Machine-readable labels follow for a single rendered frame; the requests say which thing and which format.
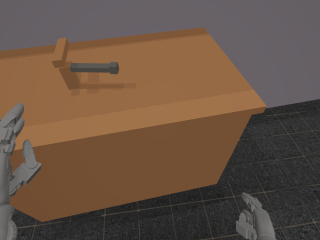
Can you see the tap lever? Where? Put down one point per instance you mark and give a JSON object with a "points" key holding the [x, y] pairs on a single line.
{"points": [[112, 67]]}

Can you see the robot left hand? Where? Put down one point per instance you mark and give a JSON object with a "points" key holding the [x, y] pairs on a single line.
{"points": [[10, 127]]}

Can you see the counter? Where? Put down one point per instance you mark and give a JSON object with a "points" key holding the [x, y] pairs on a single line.
{"points": [[168, 122]]}

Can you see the robot left forearm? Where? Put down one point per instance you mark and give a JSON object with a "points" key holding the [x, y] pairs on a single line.
{"points": [[8, 229]]}

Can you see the robot right hand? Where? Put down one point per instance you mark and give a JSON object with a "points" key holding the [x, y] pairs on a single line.
{"points": [[258, 223]]}

